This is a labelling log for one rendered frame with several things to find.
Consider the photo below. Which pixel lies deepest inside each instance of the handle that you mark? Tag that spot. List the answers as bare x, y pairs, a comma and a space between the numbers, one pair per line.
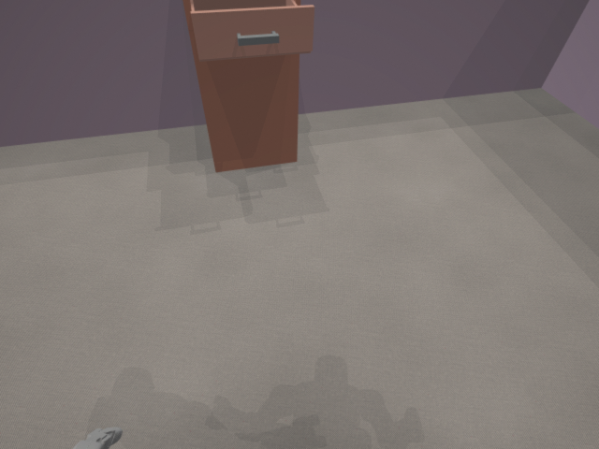
258, 39

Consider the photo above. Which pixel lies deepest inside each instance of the cabinet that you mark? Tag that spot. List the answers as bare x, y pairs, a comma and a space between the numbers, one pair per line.
251, 107

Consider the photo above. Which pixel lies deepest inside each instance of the drawer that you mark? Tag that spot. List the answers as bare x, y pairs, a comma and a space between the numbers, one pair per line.
216, 24

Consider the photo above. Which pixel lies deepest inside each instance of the left robot hand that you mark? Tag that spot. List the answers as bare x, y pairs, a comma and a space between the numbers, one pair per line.
101, 438

